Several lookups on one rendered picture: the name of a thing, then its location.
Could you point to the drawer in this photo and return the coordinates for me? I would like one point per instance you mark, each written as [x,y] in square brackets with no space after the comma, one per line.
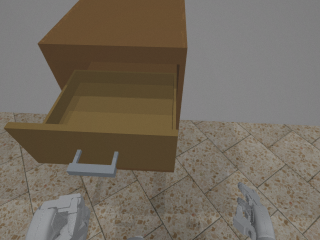
[101,112]

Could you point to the robot left hand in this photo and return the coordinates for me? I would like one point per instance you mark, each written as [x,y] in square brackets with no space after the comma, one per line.
[65,215]

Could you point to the handle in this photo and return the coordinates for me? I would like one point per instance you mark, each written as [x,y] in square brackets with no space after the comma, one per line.
[93,170]

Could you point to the cabinet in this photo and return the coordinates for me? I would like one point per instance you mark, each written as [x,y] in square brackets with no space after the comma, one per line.
[120,35]

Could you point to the robot right hand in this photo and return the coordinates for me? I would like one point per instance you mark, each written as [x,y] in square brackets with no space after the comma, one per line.
[257,222]

